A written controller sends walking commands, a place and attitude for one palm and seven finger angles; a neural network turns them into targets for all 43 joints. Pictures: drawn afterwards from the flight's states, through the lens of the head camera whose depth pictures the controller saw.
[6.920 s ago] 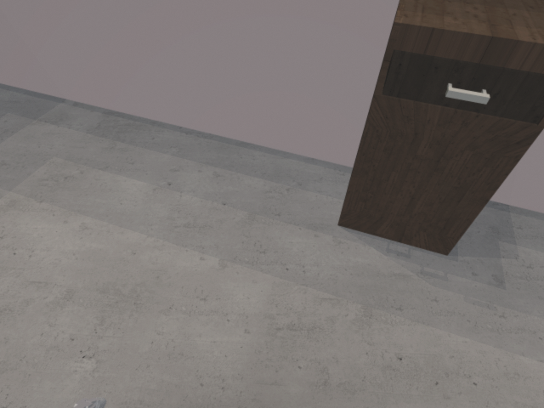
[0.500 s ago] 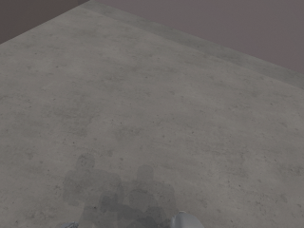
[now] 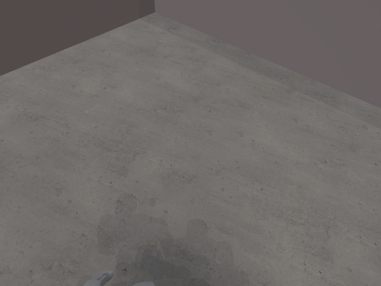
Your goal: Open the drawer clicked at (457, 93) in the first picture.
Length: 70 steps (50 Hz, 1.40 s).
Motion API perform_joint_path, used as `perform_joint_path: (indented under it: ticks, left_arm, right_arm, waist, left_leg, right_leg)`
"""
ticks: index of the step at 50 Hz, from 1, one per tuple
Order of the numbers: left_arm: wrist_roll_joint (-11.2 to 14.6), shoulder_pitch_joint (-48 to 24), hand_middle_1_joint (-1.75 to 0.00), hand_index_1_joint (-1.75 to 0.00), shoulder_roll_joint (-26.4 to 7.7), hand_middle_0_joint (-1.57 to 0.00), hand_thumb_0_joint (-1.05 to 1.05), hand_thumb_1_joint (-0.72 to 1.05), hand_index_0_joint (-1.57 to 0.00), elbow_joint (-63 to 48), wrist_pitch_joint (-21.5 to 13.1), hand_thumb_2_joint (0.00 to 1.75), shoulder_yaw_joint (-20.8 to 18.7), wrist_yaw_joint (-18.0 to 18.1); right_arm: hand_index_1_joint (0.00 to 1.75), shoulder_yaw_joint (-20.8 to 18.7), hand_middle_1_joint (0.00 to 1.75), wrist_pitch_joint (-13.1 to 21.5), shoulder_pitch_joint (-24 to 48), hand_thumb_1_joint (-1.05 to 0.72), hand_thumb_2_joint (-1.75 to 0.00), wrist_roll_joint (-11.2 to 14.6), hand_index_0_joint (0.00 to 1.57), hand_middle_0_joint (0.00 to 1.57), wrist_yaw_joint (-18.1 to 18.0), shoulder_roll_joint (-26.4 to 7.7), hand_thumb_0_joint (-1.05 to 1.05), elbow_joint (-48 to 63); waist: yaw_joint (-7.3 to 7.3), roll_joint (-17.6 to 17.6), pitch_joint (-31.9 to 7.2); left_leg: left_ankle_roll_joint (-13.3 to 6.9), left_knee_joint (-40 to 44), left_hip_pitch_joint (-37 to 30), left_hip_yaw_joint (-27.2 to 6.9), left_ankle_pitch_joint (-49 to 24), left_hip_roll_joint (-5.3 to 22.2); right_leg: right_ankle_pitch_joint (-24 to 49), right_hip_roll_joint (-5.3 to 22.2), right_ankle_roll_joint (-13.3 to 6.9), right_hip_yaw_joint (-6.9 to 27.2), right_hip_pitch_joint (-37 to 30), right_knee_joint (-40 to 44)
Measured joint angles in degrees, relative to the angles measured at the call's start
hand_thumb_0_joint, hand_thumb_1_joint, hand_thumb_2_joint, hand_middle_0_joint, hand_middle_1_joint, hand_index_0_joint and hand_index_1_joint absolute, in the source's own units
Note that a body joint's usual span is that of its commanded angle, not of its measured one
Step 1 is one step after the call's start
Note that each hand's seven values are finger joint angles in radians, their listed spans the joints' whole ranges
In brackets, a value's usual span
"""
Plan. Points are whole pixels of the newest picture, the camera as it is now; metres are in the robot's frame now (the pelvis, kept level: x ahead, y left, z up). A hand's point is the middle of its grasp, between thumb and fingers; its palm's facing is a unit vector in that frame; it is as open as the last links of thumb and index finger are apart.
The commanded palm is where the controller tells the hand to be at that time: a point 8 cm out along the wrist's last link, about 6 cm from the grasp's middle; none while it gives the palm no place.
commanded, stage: turn to face it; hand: left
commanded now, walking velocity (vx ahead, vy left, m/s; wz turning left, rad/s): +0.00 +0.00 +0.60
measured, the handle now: out of the picture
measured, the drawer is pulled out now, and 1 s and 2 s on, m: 0.00 0.00 0.00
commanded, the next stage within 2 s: none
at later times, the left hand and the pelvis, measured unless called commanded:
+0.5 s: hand out of the picture +0.05 +0.21 -0.14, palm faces +0.28 -0.92 -0.28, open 7.4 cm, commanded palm none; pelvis +0.00 -0.02 +0.01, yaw +15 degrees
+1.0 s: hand out of the picture -0.11 +0.16 -0.17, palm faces +0.60 -0.76 -0.27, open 7.4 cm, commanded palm none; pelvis -0.01 -0.03 +0.00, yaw +36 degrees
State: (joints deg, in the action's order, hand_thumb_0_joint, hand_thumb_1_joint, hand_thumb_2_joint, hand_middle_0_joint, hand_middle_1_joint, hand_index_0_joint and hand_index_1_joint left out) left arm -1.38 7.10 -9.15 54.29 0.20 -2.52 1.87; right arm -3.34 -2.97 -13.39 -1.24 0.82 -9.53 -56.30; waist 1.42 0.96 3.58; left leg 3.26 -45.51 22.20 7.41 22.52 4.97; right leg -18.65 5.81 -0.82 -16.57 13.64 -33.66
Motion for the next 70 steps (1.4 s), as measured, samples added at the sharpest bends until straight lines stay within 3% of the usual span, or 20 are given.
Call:
perform_joint_path:
  ticks: [1, 2, 4, 8, 17, 23, 27, 30, 33, 36, 41, 46, 49, 50, 52, 54, 57, 63, 68, 70]
  left_arm:
    - [0.1, 0.6, -0.30, -0.30, -0.7, -0.20, -0.01, 0.91, -0.21, 0.0, 0.3, 0.89, -0.3, 0.0]
    - [0.3, 1.4, -0.30, -0.30, -1.3, -0.20, -0.01, 0.91, -0.21, -0.1, 0.7, 0.89, -0.7, -0.1]
    - [0.4, 2.3, -0.30, -0.30, -3.0, -0.20, -0.01, 0.91, -0.21, 0.0, 2.0, 0.89, -1.5, 0.0]
    - [0.1, 3.4, -0.30, -0.29, -5.3, -0.19, 0.00, 0.91, -0.20, 1.0, 3.2, 0.89, -2.7, -0.3]
    - [0.5, 3.9, -0.30, -0.29, -6.4, -0.19, 0.00, 0.91, -0.20, -0.2, 3.0, 0.90, -2.7, -0.7]
    - [0.8, 1.7, -0.30, -0.29, -4.7, -0.19, 0.00, 0.91, -0.20, -2.0, 2.7, 0.90, -1.6, -0.7]
    - [0.9, 1.6, -0.30, -0.29, -3.2, -0.19, 0.00, 0.91, -0.20, -4.3, 1.2, 0.89, -0.5, -0.8]
    - [0.4, 2.2, -0.30, -0.29, -1.3, -0.20, 0.00, 0.90, -0.21, -4.7, 0.7, 0.89, 0.4, -0.5]
    - [0.3, 3.7, -0.30, -0.30, -0.4, -0.20, 0.00, 0.90, -0.21, -4.5, 0.7, 0.89, 0.9, -0.5]
    - [0.2, 4.6, -0.30, -0.30, -0.2, -0.20, 0.00, 0.90, -0.21, -3.8, 0.5, 0.89, 1.2, -0.4]
    - [0.0, 5.6, -0.30, -0.30, -0.5, -0.20, 0.00, 0.90, -0.21, -3.1, 0.3, 0.89, 1.3, -0.6]
    - [-0.3, 6.6, -0.30, -0.30, -2.2, -0.20, 0.00, 0.90, -0.21, -2.2, 0.4, 0.89, 0.6, -0.8]
    - [0.0, 7.6, -0.30, -0.30, -3.9, -0.20, 0.00, 0.90, -0.21, -1.6, 0.9, 0.89, -0.3, -0.8]
    - [0.3, 8.1, -0.30, -0.30, -4.5, -0.20, 0.00, 0.90, -0.21, -1.4, 1.2, 0.89, -0.6, -0.9]
    - [0.4, 7.5, -0.30, -0.30, -6.0, -0.20, 0.00, 0.90, -0.21, -0.7, 2.6, 0.89, -1.3, -0.8]
    - [0.5, 6.6, -0.30, -0.29, -6.8, -0.20, 0.00, 0.90, -0.21, -0.1, 3.5, 0.89, -1.8, -0.6]
    - [0.6, 5.2, -0.30, -0.29, -7.1, -0.19, 0.01, 0.91, -0.20, -0.7, 3.4, 0.89, -2.0, -0.9]
    - [0.8, 2.2, -0.30, -0.29, -6.1, -0.19, 0.01, 0.91, -0.20, -3.5, 2.7, 0.89, -1.4, -1.1]
    - [1.1, 0.7, -0.30, -0.29, -4.5, -0.19, 0.00, 0.91, -0.20, -5.6, 1.4, 0.89, -0.4, -1.2]
    - [0.6, 0.7, -0.30, -0.29, -3.5, -0.20, 0.00, 0.90, -0.20, -6.1, 0.2, 0.89, 0.1, -1.1]
  right_arm:
    - [0.30, -0.1, 0.30, 0.3, 0.2, -0.91, -0.90, -0.1, 0.20, 0.19, 0.1, -0.4, 0.00, 0.7]
    - [0.30, -0.2, 0.30, 0.7, 0.3, -0.91, -0.90, -0.2, 0.20, 0.19, 0.2, -0.8, 0.00, 1.5]
    - [0.30, -0.4, 0.30, 1.4, 1.3, -0.91, -0.90, -0.5, 0.20, 0.19, 0.1, -1.2, 0.00, 2.6]
    - [0.30, -0.1, 0.30, 2.0, 1.9, -0.90, -0.90, -0.6, 0.20, 0.19, -0.8, -1.8, 0.00, 3.6]
    - [0.30, 0.1, 0.30, 1.7, 1.9, -0.90, -0.90, -0.3, 0.21, 0.20, -0.5, -2.8, 0.00, 3.9]
    - [0.30, -0.6, 0.30, 0.7, 2.2, -0.90, -0.90, -0.5, 0.21, 0.20, -0.1, -3.7, 0.00, 4.1]
    - [0.30, -1.4, 0.30, -0.3, 1.8, -0.90, -0.90, -0.2, 0.21, 0.20, 0.2, -4.6, 0.00, 4.7]
    - [0.30, -2.4, 0.30, -1.3, 2.0, -0.90, -0.90, -0.4, 0.21, 0.20, 0.2, -5.7, 0.00, 4.2]
    - [0.30, -2.6, 0.30, -1.8, 2.0, -0.90, -0.90, -0.6, 0.20, 0.20, 0.7, -6.2, 0.00, 3.8]
    - [0.30, -2.5, 0.30, -1.8, 2.0, -0.90, -0.90, -0.5, 0.20, 0.19, 1.2, -6.2, 0.00, 3.5]
    - [0.30, -2.1, 0.30, -2.5, 2.6, -0.90, -0.90, -0.3, 0.20, 0.19, 1.3, -6.0, 0.00, 2.6]
    - [0.30, -1.1, 0.30, -2.0, 4.8, -0.91, -0.90, 0.1, 0.20, 0.19, 1.2, -5.4, 0.01, 2.7]
    - [0.30, -0.5, 0.30, -0.8, 5.8, -0.91, -0.90, 0.1, 0.20, 0.19, 1.2, -5.2, 0.01, 3.9]
    - [0.30, -0.4, 0.30, -0.1, 5.9, -0.90, -0.90, 0.0, 0.20, 0.19, 1.3, -5.3, 0.01, 4.5]
    - [0.30, -0.2, 0.30, 0.9, 6.7, -0.90, -0.90, 0.1, 0.20, 0.19, 1.0, -4.5, 0.00, 5.0]
    - [0.30, 0.1, 0.30, 1.5, 6.5, -0.90, -0.90, 0.0, 0.20, 0.20, 0.4, -4.1, 0.00, 5.4]
    - [0.30, 0.4, 0.30, 1.6, 5.9, -0.90, -0.90, -0.2, 0.20, 0.20, -0.2, -3.7, 0.00, 5.3]
    - [0.30, 0.4, 0.30, 1.0, 4.5, -0.90, -0.90, -0.3, 0.21, 0.20, 0.0, -3.5, 0.00, 4.7]
    - [0.30, -0.3, 0.30, 0.1, 3.3, -0.90, -0.90, -0.3, 0.21, 0.20, 0.1, -4.2, 0.00, 4.5]
    - [0.30, -1.0, 0.30, -0.3, 2.8, -0.90, -0.90, 0.1, 0.21, 0.20, 0.1, -5.0, 0.00, 4.5]
  waist:
    - [-0.19, 0.2, 0.0]
    - [-0.26, 0.3, -0.4]
    - [-0.58, 1.3, 0.0]
    - [-0.89, 1.3, 0.2]
    - [-1.14, -0.3, -0.1]
    - [0.06, -1.8, -0.2]
    - [0.26, -2.7, -1.1]
    - [0.09, -4.4, -0.7]
    - [0.20, -4.0, -0.7]
    - [0.44, -3.2, -0.3]
    - [-0.39, -1.9, 0.6]
    - [-2.08, -0.5, 1.6]
    - [-2.61, 0.4, 1.5]
    - [-2.56, 0.4, 1.2]
    - [-2.79, 1.9, 1.8]
    - [-2.63, 1.7, 1.8]
    - [-2.42, 1.1, 1.6]
    - [-1.49, -0.3, 1.2]
    - [-0.23, -2.0, 0.6]
    - [-0.07, -3.4, 0.6]
  left_leg:
    - [-0.3, 3.9, -1.5, 0.4, -2.9, -0.2]
    - [-2.5, 6.3, -2.1, 0.4, -4.8, -0.5]
    - [-5.7, 4.5, -0.6, 0.3, -3.2, -1.7]
    - [-6.3, 8.6, -1.7, -1.0, -4.8, -3.2]
    - [-6.5, 18.0, -4.8, -5.9, -11.0, -5.5]
    - [-4.9, 17.1, -3.2, -10.2, -11.9, -6.7]
    - [-3.1, 13.1, -0.1, -12.9, -11.1, -8.1]
    - [-1.7, -2.2, 5.4, -12.3, 1.1, -8.4]
    - [-0.6, -16.7, 9.1, -9.2, 0.3, -7.0]
    - [0.7, -21.6, 9.6, -7.7, -2.1, -4.8]
    - [1.7, -14.8, 5.6, -6.0, -0.2, -2.3]
    - [1.0, -1.3, -0.6, -3.4, 2.0, -2.0]
    - [-0.2, 10.1, -5.7, -1.4, -4.1, -2.6]
    - [-1.6, 12.5, -6.5, -1.6, -6.3, -2.8]
    - [-3.6, 10.0, -5.3, -2.1, -3.8, -3.8]
    - [-4.3, 10.1, -5.4, -3.4, -2.8, -4.0]
    - [-4.0, 13.1, -6.8, -5.6, -4.6, -4.4]
    - [-3.6, 16.1, -8.2, -9.4, -6.6, -5.4]
    - [-2.0, 13.1, -6.7, -12.7, -5.4, -6.3]
    - [-1.2, 7.0, -4.1, -13.9, -0.8, -6.7]
  right_leg:
    - [-1.0, 0.7, 0.5, -0.6, 0.6, -1.8]
    - [-2.4, 1.4, 1.1, -1.1, 1.9, -4.5]
    - [-10.4, 1.4, 3.2, 3.4, 6.5, -14.6]
    - [-7.7, -0.6, 5.0, 11.7, 14.1, -31.2]
    - [-4.0, -1.0, 6.9, 16.3, 13.1, -25.2]
    - [-6.2, -3.0, 6.3, 16.5, 8.5, -14.7]
    - [-1.6, -4.2, 4.5, 15.6, 1.9, 0.9]
    - [-0.6, -3.9, 0.8, 13.1, 1.6, 0.1]
    - [0.7, -2.5, -0.1, 11.1, -0.7, 2.6]
    - [1.4, -1.2, -0.1, 8.9, -2.4, 4.6]
    - [1.1, 0.9, 0.1, 5.2, -3.1, 5.0]
    - [-0.5, 3.1, 1.2, 2.0, -2.1, 2.6]
    - [-2.9, 4.7, 2.6, 0.2, -0.5, -1.7]
    - [-4.0, 5.3, 3.3, 0.5, 1.2, -5.2]
    - [-11.3, 4.9, 4.9, 5.9, 5.8, -15.9]
    - [-12.4, 2.9, 5.7, 10.0, 9.8, -24.9]
    - [-8.9, 1.3, 6.5, 13.0, 13.1, -29.5]
    - [-6.9, -0.8, 7.1, 15.3, 12.5, -21.2]
    - [-1.7, -3.3, 6.4, 14.6, 6.0, -5.1]
    - [1.7, -3.7, 3.1, 13.1, 4.3, -1.5]
